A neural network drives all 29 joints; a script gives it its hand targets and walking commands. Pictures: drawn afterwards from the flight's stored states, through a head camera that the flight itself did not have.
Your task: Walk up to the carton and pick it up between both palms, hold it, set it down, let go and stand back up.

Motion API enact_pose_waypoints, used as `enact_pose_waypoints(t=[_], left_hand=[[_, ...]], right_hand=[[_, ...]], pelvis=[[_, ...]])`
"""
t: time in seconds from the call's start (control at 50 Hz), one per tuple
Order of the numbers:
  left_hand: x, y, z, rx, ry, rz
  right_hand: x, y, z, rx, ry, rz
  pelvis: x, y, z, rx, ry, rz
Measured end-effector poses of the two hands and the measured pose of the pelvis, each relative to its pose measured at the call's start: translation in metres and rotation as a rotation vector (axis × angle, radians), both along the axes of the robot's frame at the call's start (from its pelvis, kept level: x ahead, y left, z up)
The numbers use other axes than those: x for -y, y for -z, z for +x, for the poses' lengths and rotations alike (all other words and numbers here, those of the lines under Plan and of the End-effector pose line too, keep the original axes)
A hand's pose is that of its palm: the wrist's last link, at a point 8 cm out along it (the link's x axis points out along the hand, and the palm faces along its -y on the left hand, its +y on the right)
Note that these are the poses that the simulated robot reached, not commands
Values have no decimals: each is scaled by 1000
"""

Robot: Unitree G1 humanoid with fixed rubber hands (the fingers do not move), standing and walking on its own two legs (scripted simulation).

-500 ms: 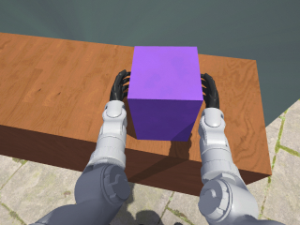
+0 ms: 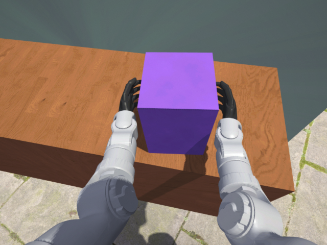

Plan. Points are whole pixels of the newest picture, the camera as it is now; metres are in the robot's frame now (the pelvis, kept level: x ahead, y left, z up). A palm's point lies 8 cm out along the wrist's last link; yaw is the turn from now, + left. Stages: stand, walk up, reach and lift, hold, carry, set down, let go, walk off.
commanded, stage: reach and lift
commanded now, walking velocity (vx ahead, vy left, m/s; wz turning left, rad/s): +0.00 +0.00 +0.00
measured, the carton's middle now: (177, 108) +0.45 -0.02 +0.02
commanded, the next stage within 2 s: none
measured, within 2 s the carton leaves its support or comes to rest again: leaves its support in 0.50 s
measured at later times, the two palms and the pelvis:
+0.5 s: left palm (124, 116) +0.40 +0.12 +0.06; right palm (228, 123) +0.37 -0.14 +0.06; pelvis -0.01 +0.00 +0.00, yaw +0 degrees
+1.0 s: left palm (116, 104) +0.39 +0.12 +0.13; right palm (237, 111) +0.36 -0.14 +0.12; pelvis -0.04 -0.01 +0.00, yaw +1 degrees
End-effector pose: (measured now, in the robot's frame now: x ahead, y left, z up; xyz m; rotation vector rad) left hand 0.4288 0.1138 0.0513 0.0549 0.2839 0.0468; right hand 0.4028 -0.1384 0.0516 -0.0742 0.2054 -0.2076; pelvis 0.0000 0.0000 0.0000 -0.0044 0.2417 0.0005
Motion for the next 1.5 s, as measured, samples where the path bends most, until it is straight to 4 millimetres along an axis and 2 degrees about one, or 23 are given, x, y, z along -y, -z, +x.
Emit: enact_pose_waypoints(t=[0.28,0.52,0.68,0.9,1.06,1.18,1.38,1.5], left_hand=[[0,-2,-8,18,-7,-10],[-4,-8,-28,16,-5,-17],[-3,-29,-38,42,-8,-36],[-5,-66,-42,53,-8,-17],[-6,-79,-44,70,-13,6],[-4,-79,-49,56,-1,1],[-6,-91,-59,73,5,9],[-11,-107,-66,90,-23,17]], right_hand=[[0,-2,-9,26,-9,-16],[-3,-5,-30,13,-19,-11],[-2,-27,-40,29,-26,-12],[-2,-64,-37,34,-47,21],[-4,-65,-41,30,-42,46],[-2,-64,-46,17,-24,51],[-4,-75,-58,31,-16,59],[-11,-87,-63,42,-21,64]], pelvis=[[-2,0,-5,-17,5,-1],[-2,1,-16,-19,-2,-1],[0,1,-31,17,-2,0],[7,1,-44,104,-9,2],[10,0,-37,134,-23,1],[8,-1,-33,167,-28,-1],[1,0,-37,229,-25,-7],[-3,0,-41,244,-26,-9]])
